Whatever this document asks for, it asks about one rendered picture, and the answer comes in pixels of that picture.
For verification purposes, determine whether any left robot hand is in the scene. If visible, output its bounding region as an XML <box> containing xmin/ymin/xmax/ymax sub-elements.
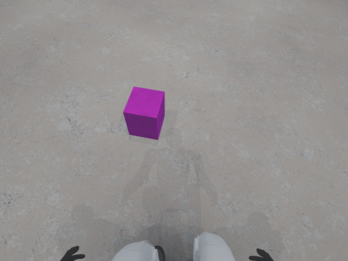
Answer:
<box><xmin>60</xmin><ymin>246</ymin><xmax>85</xmax><ymax>261</ymax></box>

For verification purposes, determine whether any right robot hand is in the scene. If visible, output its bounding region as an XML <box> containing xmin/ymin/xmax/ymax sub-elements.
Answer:
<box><xmin>249</xmin><ymin>248</ymin><xmax>274</xmax><ymax>261</ymax></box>

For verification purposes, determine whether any left robot foot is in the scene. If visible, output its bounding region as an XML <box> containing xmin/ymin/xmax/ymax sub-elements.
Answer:
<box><xmin>154</xmin><ymin>246</ymin><xmax>165</xmax><ymax>261</ymax></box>

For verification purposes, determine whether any left robot thigh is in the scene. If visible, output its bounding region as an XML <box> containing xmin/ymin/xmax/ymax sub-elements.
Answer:
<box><xmin>112</xmin><ymin>242</ymin><xmax>158</xmax><ymax>261</ymax></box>

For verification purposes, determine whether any carton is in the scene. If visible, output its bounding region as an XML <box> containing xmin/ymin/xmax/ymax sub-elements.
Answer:
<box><xmin>123</xmin><ymin>86</ymin><xmax>165</xmax><ymax>140</ymax></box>

